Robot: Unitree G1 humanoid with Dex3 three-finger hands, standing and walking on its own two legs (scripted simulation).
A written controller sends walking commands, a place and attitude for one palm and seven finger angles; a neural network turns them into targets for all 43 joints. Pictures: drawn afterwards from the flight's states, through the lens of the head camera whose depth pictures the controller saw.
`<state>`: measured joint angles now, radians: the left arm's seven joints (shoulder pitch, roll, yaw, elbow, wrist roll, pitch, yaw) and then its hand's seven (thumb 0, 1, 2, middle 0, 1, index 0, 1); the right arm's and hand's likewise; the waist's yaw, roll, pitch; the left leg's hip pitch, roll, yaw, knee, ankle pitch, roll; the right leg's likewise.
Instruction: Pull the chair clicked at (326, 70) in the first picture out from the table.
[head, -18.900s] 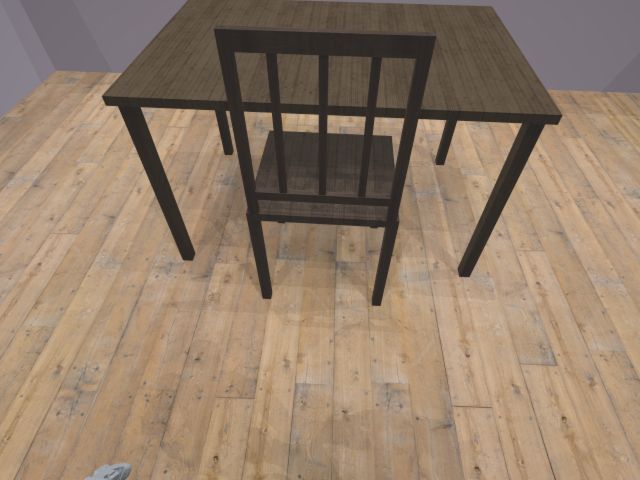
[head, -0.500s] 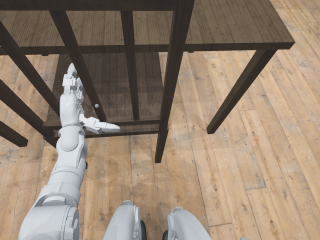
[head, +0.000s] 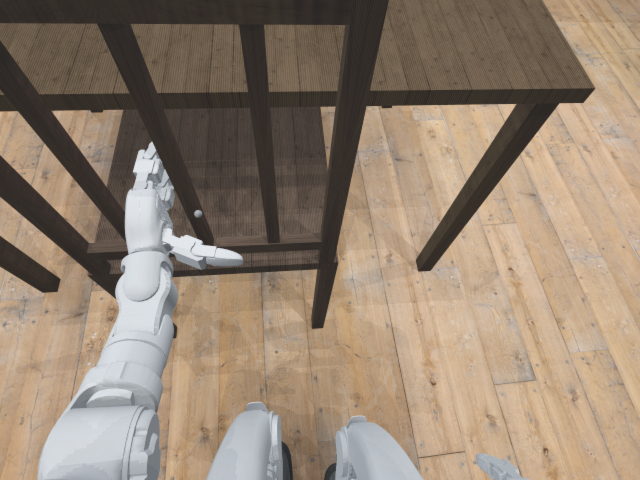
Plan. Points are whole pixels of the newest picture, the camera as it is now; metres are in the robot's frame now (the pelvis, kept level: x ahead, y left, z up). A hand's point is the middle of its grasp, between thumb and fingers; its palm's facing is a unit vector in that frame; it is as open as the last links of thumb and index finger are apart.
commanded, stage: hook a spindle and tug to test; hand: left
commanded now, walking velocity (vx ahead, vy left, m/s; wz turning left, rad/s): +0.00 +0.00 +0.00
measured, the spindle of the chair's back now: (176, 169) +0.47 +0.17 +0.07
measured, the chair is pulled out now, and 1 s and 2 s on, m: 0.00 0.01 0.09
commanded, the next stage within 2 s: step backward, pulling the chair out in 1.28 s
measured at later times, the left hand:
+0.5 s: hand (201, 212) +0.44 +0.14 +0.03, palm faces +0.10 -0.99 -0.03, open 8.5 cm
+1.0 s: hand (200, 218) +0.43 +0.14 +0.03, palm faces +0.08 -1.00 -0.01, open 5.4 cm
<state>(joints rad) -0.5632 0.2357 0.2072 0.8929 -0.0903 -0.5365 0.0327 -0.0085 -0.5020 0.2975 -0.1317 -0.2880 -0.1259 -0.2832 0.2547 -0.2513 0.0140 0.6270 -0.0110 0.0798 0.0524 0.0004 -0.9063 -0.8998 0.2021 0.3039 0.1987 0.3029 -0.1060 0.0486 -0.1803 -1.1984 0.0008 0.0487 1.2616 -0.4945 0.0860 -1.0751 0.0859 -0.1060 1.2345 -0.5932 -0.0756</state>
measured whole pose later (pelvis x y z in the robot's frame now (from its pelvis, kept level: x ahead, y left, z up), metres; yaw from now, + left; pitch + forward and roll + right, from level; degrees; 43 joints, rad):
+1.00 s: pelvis +0.02 +0.01 +0.01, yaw -1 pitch +25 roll -3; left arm -0.37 0.19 0.14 0.65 -0.12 -0.48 0.07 0.02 0.76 0.79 -0.39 -1.39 -0.39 -1.41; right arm 0.28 -0.24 0.00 0.58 0.00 0.11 0.08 0.00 -0.91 -0.90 0.20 0.30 0.20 0.30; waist -0.10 0.05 -0.19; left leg -1.13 0.00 0.08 1.22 -0.52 0.10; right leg -1.02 0.09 -0.07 1.19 -0.60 -0.06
